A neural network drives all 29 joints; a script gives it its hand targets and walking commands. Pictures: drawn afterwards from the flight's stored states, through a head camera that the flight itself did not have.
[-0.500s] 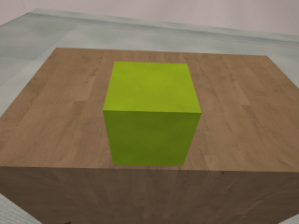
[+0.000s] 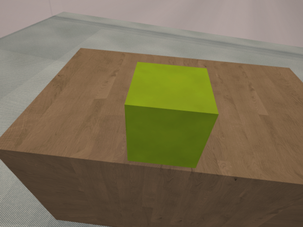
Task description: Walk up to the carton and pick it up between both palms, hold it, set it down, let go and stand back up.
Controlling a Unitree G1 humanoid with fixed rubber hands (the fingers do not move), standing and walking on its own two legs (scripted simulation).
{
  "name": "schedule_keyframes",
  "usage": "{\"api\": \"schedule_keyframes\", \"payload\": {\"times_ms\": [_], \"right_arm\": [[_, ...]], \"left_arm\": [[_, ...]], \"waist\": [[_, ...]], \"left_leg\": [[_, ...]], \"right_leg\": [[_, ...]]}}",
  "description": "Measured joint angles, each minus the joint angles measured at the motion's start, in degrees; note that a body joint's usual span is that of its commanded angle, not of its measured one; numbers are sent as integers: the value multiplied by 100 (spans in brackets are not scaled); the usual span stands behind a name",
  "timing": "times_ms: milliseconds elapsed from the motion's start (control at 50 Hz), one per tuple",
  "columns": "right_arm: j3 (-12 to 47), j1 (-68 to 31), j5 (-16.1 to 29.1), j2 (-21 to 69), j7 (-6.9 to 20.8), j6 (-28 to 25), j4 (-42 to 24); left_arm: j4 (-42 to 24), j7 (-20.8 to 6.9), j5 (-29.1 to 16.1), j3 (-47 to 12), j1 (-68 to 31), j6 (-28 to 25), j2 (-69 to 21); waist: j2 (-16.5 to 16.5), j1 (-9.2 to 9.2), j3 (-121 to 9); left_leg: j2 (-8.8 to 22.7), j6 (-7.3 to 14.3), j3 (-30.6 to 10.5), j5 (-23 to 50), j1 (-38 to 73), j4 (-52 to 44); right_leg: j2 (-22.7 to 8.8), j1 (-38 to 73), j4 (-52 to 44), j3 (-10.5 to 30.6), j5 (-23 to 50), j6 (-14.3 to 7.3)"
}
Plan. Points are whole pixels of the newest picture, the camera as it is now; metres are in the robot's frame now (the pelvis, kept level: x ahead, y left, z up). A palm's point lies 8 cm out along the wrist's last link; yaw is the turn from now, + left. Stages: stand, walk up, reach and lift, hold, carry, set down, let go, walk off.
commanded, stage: stand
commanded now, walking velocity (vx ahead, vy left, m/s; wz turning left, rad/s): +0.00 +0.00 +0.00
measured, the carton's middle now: (166, 115) +0.45 -0.04 +0.08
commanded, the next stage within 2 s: none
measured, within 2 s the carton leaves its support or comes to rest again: neither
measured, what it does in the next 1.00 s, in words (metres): stands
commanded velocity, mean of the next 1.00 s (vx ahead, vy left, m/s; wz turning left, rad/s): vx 0.00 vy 0.00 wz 0.00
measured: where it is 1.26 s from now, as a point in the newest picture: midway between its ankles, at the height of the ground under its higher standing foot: outside the picture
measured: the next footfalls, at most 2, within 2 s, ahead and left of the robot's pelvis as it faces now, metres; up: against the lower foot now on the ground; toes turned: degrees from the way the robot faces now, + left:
none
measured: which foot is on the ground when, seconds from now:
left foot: down 0.00-1.00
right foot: down 0.00-1.00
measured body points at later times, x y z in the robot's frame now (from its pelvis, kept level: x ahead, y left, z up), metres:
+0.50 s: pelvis +0.00 -0.01 +0.00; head -0.01 +0.00 +0.45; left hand -0.03 +0.20 -0.17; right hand -0.01 -0.22 -0.15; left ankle +0.05 +0.12 -0.73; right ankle -0.01 -0.11 -0.73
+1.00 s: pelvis -0.01 -0.02 +0.00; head +0.00 -0.01 +0.45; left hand -0.06 +0.19 -0.16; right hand -0.01 -0.23 -0.15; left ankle +0.05 +0.12 -0.73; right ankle -0.01 -0.11 -0.73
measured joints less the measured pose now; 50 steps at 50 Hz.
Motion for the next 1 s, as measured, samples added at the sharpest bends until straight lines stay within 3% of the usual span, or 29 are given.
{"api": "schedule_keyframes", "payload": {"times_ms": [160, 580, 880, 1000], "right_arm": [[51, -19, 80, 100, -59, 24, 262], [98, -65, 76, 297, -142, 62, 680], [83, -174, 77, 316, -208, 79, 710], [98, -232, 76, 227, -150, 96, 788]], "left_arm": [[166, -14, 17, -81, -161, -144, -174], [500, 77, -69, -56, -470, -25, -243], [593, 76, -68, -37, -397, 47, -207], [549, 52, -47, -91, -315, -61, -291]], "waist": [[25, -52, 68], [16, -129, 352], [-74, -50, 415], [59, -31, 428]], "left_leg": [[30, -64, -129, 182, 101, -296], [-3, -141, -301, 104, 225, -96], [-6, -162, -293, 166, 228, -191], [5, -148, -333, 204, 226, -260]], "right_leg": [[53, 152, -331, -122, 156, -59], [43, 342, -139, -294, 12, -113], [30, 297, -141, -285, 43, -124], [53, 322, -244, -326, 74, -155]]}}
